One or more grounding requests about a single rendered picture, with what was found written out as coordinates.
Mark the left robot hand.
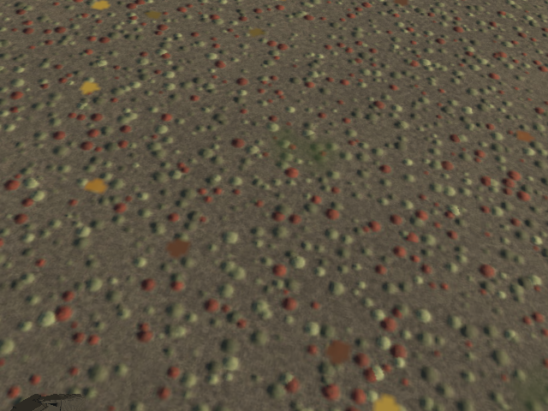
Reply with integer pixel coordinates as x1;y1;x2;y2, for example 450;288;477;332
10;394;86;411

